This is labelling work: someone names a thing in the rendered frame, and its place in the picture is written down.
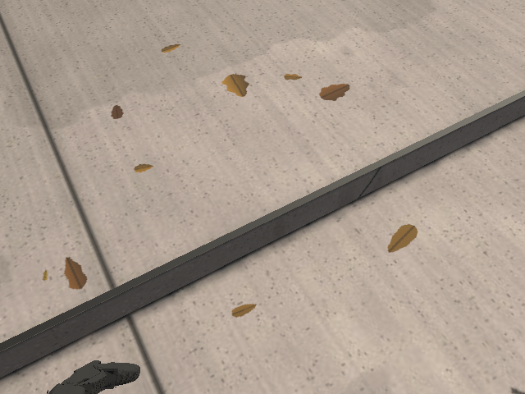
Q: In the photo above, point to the left robot hand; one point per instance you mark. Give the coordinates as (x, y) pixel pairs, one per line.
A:
(95, 377)

